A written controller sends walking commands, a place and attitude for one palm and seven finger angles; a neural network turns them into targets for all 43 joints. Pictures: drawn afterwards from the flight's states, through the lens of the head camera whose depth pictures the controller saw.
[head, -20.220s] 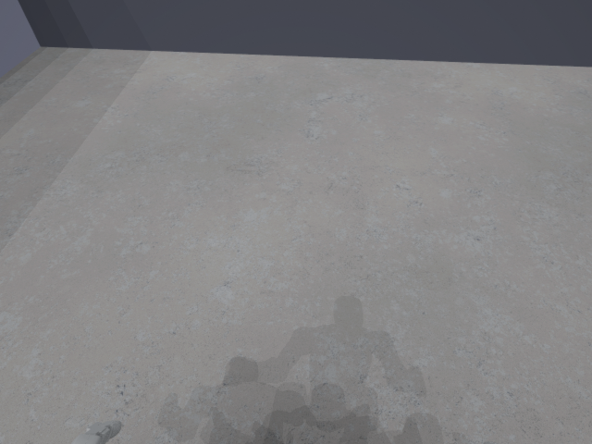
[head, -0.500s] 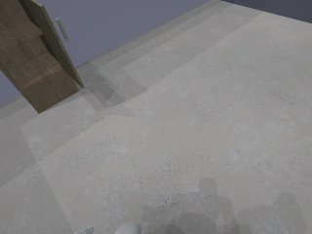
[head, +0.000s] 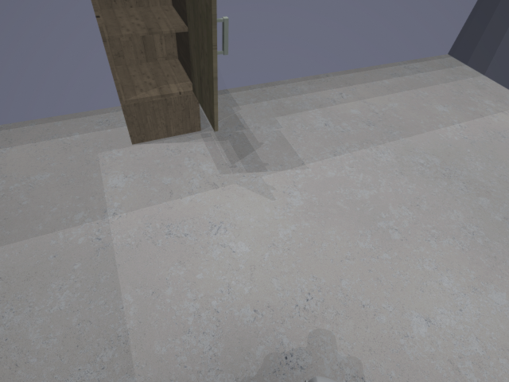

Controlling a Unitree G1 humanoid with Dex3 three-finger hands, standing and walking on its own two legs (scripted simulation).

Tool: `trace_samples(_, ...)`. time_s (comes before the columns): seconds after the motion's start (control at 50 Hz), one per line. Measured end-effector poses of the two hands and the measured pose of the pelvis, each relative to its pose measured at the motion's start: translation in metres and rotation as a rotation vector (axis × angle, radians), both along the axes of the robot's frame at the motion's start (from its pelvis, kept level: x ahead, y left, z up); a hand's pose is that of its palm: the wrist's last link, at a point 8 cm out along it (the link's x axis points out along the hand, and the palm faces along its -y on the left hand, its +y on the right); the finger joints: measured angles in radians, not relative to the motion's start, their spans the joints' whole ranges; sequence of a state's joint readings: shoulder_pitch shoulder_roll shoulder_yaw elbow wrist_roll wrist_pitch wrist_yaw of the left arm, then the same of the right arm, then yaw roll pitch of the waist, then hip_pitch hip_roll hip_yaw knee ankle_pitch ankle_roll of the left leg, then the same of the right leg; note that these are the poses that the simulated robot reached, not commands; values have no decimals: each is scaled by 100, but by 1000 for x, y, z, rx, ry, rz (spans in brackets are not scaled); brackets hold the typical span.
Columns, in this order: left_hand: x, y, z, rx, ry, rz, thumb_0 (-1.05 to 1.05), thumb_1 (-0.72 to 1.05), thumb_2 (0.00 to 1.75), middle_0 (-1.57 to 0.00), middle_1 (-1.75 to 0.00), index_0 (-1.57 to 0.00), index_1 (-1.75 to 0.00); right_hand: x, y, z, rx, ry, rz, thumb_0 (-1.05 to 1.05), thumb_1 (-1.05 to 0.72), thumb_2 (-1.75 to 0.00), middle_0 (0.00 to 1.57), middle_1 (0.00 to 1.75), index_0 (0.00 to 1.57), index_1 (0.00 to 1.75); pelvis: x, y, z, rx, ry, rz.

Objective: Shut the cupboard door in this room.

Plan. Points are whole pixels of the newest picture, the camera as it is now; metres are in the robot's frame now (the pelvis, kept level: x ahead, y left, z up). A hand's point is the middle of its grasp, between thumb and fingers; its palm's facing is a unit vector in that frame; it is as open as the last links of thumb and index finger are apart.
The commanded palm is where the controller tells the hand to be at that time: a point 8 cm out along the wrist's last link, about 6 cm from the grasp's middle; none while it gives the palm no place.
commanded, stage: turn or walk to find it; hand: left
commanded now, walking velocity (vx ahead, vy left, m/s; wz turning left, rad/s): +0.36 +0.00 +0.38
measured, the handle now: (220, 37) +1.31 +0.24 -0.05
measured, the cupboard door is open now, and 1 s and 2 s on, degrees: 90 90 90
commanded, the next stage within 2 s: stand and wait in 0.90 s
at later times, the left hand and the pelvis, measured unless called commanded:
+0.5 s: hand (197, 301) +0.29 +0.13 -0.16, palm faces +0.17 -0.96 -0.21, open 7.3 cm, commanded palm none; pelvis +0.22 -0.06 -0.01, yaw +11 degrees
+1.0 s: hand (193, 301) +0.30 +0.15 -0.18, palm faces +0.40 -0.91 -0.12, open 7.4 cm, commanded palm none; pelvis +0.43 +0.03 -0.01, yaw +16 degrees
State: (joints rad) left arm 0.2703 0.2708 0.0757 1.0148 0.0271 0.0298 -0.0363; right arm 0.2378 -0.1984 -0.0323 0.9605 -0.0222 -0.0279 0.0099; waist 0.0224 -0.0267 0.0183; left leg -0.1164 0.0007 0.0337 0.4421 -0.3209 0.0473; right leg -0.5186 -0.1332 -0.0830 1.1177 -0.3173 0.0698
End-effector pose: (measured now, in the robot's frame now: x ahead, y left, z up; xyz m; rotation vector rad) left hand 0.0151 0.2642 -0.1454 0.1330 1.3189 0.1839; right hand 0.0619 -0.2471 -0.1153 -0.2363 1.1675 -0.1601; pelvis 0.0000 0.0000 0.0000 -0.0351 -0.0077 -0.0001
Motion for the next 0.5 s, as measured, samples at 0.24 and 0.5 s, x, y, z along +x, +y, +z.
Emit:
trace_samples(0.24,165,-29,9,3,-163,-50,1,91,90,-19,-30,-20,-30,-15,7,-26,75,286,-81,1,-91,-90,20,30,20,30,92,-15,-7,41,27,80)
trace_samples(0.5,261,-84,18,39,-226,70,0,91,90,-20,-30,-20,-30,150,-48,-49,89,318,39,1,-91,-90,20,30,20,30,219,-56,-11,65,-16,194)
